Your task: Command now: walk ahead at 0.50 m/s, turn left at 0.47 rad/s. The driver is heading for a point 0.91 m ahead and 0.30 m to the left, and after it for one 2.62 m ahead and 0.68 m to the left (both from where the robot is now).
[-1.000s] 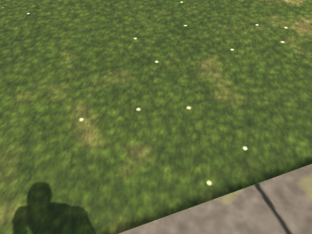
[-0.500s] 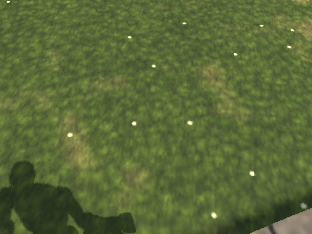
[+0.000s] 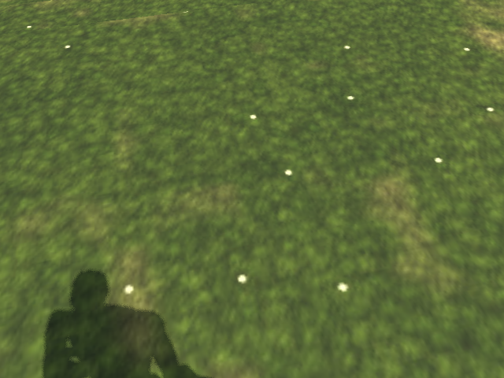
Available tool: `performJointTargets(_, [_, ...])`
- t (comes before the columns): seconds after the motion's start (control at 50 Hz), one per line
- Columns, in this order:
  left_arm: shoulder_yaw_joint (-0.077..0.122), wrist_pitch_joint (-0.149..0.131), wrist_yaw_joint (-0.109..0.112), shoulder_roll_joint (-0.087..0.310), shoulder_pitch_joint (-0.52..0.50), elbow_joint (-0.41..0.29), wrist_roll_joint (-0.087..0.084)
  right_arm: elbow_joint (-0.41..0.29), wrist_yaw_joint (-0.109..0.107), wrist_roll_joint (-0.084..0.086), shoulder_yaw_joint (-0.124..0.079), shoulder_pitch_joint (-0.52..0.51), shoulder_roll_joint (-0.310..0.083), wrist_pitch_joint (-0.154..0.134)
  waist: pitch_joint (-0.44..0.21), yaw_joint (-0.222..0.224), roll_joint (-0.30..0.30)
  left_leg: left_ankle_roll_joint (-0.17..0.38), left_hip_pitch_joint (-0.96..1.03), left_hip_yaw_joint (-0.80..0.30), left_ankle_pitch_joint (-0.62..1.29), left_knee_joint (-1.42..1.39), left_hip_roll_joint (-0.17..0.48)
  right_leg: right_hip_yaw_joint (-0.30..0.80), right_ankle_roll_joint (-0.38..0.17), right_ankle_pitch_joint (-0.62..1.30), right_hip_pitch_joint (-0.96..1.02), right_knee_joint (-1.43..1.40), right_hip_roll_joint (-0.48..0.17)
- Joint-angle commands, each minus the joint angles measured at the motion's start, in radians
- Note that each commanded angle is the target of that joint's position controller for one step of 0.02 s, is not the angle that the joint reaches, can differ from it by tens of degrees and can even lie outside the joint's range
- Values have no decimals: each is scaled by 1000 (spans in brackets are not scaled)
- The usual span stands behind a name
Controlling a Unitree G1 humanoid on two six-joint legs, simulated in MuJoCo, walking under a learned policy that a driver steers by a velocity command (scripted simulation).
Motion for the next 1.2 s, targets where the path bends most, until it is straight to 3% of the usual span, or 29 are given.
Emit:
performJointTargets(0.02, [21,-2,-12,123,97,4,2,-158,-23,7,-32,-74,-89,20,65,20,-117,8,-444,-25,90,174,104,446,-243,319,244,-390,-374])
performJointTargets(0.06, [17,0,6,90,62,13,8,-169,0,-13,-35,-72,-73,48,91,-10,-56,-7,-356,-11,191,22,159,274,-197,241,134,-386,-293])
performJointTargets(0.1, [20,-8,34,108,72,13,27,-197,16,-15,-41,-122,-75,41,83,-12,-37,2,-373,10,415,-101,151,176,-172,216,150,-383,-247])
performJointTargets(0.12, [13,-15,57,75,97,23,22,-213,29,-5,-42,-189,-67,29,88,12,-90,5,-435,-23,494,-189,158,143,-129,162,222,-362,-245])
performJointTargets(0.2, [11,-2,113,92,215,15,26,-272,91,-24,-37,-326,-28,29,74,78,-74,-7,-244,90,959,-528,68,-17,-88,20,118,-264,-202])
performJointTargets(0.32, [5,41,100,75,314,-25,4,-312,127,-9,-19,-497,-28,41,166,145,-51,5,-290,103,960,-686,79,-29,-53,-84,221,-8,-250])
performJointTargets(0.36, [2,61,100,76,320,-43,3,-272,127,-5,-22,-450,-48,30,193,135,-17,6,-312,83,900,-794,117,-23,-30,41,299,121,-275])
performJointTargets(0.4, [12,74,96,120,322,-27,-4,-185,111,-32,-50,-211,-94,15,61,8,-38,45,61,176,887,-855,68,-72,-27,324,221,438,-237])
performJointTargets(0.42, [19,64,91,145,315,-25,-9,-129,96,-47,-79,-46,-148,15,-29,-95,29,104,379,204,1013,-912,39,-136,-3,347,71,740,-162])
performJointTargets(0.44, [9,46,78,71,380,-53,28,-102,87,-56,-87,21,-237,15,-95,-71,222,185,826,43,1389,-589,166,-118,43,-493,-443,1234,-51])
performJointTargets(0.46, [-14,13,60,120,394,-132,9,-129,79,-36,-92,80,-289,14,-370,-96,256,325,1068,-203,1335,-449,314,100,41,-471,-582,1267,-68])
performJointTargets(0.48, [-5,-2,57,160,300,-175,-6,-155,67,-25,-90,92,-267,31,-429,-132,174,360,1020,-308,1123,-567,348,153,41,-448,-608,1218,-82])
performJointTargets(0.5, [-14,-28,55,130,249,-215,-39,-156,50,-38,-78,61,-272,29,-402,-76,82,352,897,-457,538,-750,409,213,9,-177,-687,991,-82])
performJointTargets(0.52, [-4,-19,89,143,147,-212,-20,-200,43,-37,-61,-103,-206,29,-239,-34,-60,295,639,-539,298,-894,378,151,19,-72,-649,932,-85])
performJointTargets(0.54, [-5,11,105,118,173,-221,-12,-229,33,-45,-50,-233,-204,18,-149,58,-15,334,406,-576,484,-894,418,189,71,14,-581,819,-100])
performJointTargets(0.58, [4,50,114,125,237,-187,33,-247,33,-43,-36,-302,-147,2,-66,113,-70,308,129,-447,639,-894,341,212,127,-24,-380,611,-144])
performJointTargets(0.62, [8,47,115,117,134,-228,44,-236,16,-34,-39,-288,-154,-7,-18,88,-39,253,4,-305,722,-888,241,180,132,48,-285,360,-139])
performJointTargets(0.66, [-11,36,101,63,19,-261,53,-213,-10,-20,-46,-220,-165,3,-40,29,10,200,-39,-177,706,-883,136,135,110,237,-149,141,-79])
performJointTargets(0.74, [-8,33,78,64,-104,-302,22,-186,-15,-9,-48,-123,-149,29,-28,-28,30,157,57,-223,518,-841,123,109,76,313,-81,-80,19])
performJointTargets(0.78, [5,27,72,90,-102,-315,15,-184,-10,-6,-50,-98,-149,33,-16,-15,51,129,113,-290,399,-800,138,122,41,246,-39,-154,31])
performJointTargets(0.82, [26,20,75,127,13,-295,16,-199,-4,-11,-42,-121,-119,27,-44,59,67,82,79,-287,371,-694,93,125,-10,230,158,-211,18])
performJointTargets(0.84, [45,17,83,183,151,-282,28,-219,3,-22,-25,-140,-69,17,-126,124,-6,34,-34,-203,301,-462,27,244,-69,211,381,-214,-114])
performJointTargets(0.86, [68,26,80,271,280,-251,52,-249,4,3,-11,-40,-26,4,-267,99,-336,-30,-311,-59,-41,-128,-107,678,-232,22,667,-321,-354])
performJointTargets(0.88, [59,27,76,211,277,-263,30,-241,7,3,-22,-37,-110,1,-232,101,-301,-47,-461,-61,-110,31,-33,869,-244,-213,676,-382,-408])
performJointTargets(0.9, [43,33,80,157,227,-277,24,-243,8,-3,-40,-111,-163,8,-106,117,-191,-56,-504,-56,-15,92,9,739,-203,-257,573,-397,-368])
performJointTargets(0.94, [28,46,77,121,119,-282,32,-264,8,-21,-43,-189,-145,22,29,71,-104,-64,-447,-6,116,33,72,502,-168,-54,343,-431,-277])
performJointTargets(0.98, [20,41,67,97,84,-272,33,-255,15,-16,-40,-154,-104,33,41,24,-132,-67,-325,11,153,-48,100,371,-156,48,214,-487,-220])
performJointTargets(1.04, [30,28,57,121,90,-237,23,-259,13,-27,-34,-183,-77,38,36,12,-129,-80,-303,31,225,-184,106,276,-191,159,198,-538,-216])
performJointTargets(1.2, [48,50,65,187,177,-157,-4,-284,43,-21,-8,-381,-63,0,49,74,-127,-90,-186,128,420,-596,101,134,-177,227,259,-526,-213])
Keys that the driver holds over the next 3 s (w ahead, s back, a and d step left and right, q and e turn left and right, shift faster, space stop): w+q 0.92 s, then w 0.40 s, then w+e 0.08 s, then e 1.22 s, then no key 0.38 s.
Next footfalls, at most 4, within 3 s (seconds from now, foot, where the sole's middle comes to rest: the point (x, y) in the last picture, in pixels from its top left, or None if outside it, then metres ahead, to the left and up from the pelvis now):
0.42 left None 0.38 0.16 -0.92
0.84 right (248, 349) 0.68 0.05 -0.92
1.32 left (136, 346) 0.69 0.40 -0.92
1.80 right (167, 266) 0.98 0.33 -0.92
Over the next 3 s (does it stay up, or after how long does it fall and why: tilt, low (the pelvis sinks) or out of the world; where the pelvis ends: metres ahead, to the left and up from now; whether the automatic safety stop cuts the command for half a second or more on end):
stays up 0.82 0.36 -0.15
